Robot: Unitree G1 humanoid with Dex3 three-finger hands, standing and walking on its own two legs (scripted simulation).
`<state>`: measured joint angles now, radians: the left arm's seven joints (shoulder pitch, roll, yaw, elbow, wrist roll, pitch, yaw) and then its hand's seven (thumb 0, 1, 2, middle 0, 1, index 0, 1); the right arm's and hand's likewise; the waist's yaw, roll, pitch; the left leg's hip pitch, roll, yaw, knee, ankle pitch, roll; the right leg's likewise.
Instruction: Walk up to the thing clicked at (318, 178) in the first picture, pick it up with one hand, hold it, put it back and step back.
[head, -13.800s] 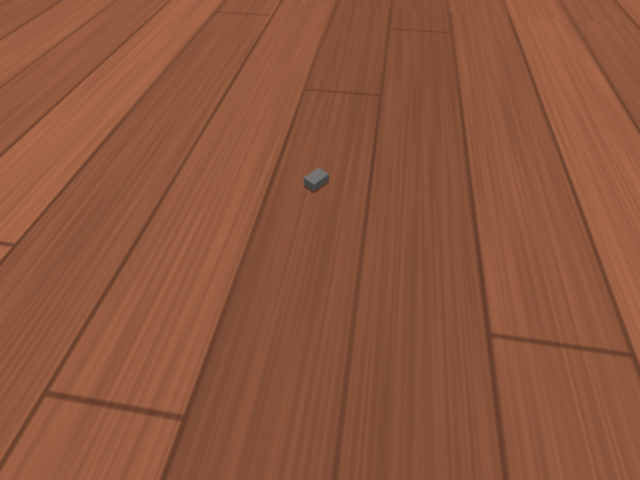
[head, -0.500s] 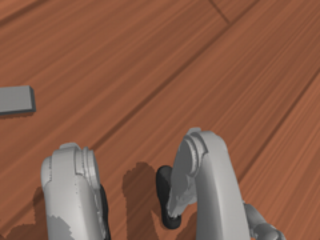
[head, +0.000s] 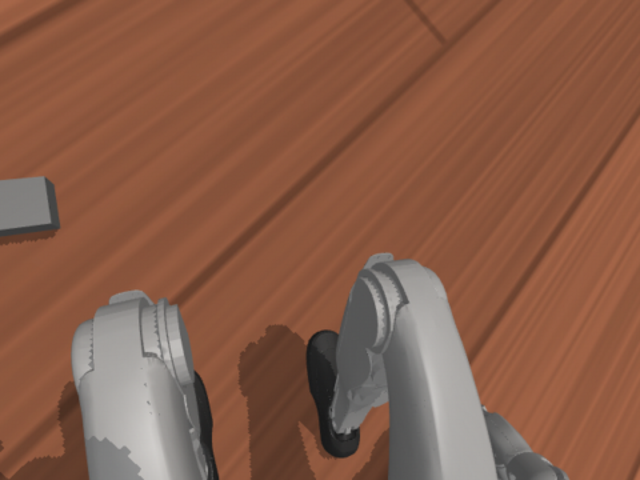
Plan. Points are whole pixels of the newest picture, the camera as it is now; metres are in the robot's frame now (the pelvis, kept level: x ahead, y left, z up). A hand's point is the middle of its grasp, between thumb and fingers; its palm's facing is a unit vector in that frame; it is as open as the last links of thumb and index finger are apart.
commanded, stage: rise first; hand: left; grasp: from above
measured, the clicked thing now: (10, 207) +0.45 +0.36 -0.29
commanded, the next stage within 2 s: approach in 0.90 s
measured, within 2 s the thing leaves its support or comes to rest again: neither
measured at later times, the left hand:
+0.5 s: hand out of the picture +0.40 +0.40 -0.17, palm faces -0.45 -0.12 -0.88, open 12.8 cm
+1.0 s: hand out of the picture +0.40 +0.40 -0.17, palm faces -0.45 -0.12 -0.89, open 12.5 cm
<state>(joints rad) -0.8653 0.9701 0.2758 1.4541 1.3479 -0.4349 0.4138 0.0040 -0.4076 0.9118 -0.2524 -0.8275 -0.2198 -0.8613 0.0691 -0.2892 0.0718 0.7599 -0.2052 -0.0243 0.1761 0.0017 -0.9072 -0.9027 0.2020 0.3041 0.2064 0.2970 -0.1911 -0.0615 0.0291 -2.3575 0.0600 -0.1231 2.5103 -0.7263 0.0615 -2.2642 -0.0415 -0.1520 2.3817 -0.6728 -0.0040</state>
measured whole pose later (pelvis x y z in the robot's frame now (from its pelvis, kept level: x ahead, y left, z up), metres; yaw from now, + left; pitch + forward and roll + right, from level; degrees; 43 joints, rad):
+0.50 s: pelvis +0.00 +0.00 +0.00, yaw +0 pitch +31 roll -11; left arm -0.89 0.99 0.25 1.47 1.35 -0.42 0.39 0.00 -0.31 0.82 -0.29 -0.83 -0.29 -0.83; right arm 0.09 -0.29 0.09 0.76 -0.20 -0.04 0.18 0.00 -0.91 -0.90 0.20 0.30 0.21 0.30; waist -0.20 -0.06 0.02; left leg -2.36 0.05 -0.12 2.51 -0.71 0.07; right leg -2.26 -0.04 -0.15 2.38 -0.67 0.00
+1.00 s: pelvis +0.00 +0.00 +0.00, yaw +0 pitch +30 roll -11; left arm -0.91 1.00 0.25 1.51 1.37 -0.43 0.40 0.00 -0.26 0.78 -0.32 -0.83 -0.32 -0.82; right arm 0.08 -0.30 0.10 0.75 -0.20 -0.05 0.18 0.00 -0.91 -0.90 0.20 0.30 0.21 0.30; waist -0.21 -0.06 0.03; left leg -2.36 0.05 -0.13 2.52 -0.70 0.06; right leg -2.26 -0.04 -0.16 2.38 -0.66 0.00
